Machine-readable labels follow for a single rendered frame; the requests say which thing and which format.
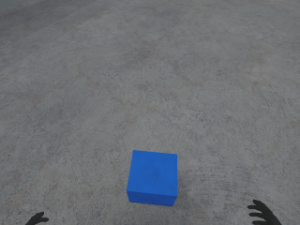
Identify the left robot hand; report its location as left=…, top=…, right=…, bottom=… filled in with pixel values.
left=25, top=212, right=49, bottom=225

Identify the carton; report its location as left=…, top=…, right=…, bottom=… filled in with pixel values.
left=127, top=150, right=178, bottom=207

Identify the right robot hand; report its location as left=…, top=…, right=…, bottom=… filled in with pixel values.
left=247, top=200, right=281, bottom=225

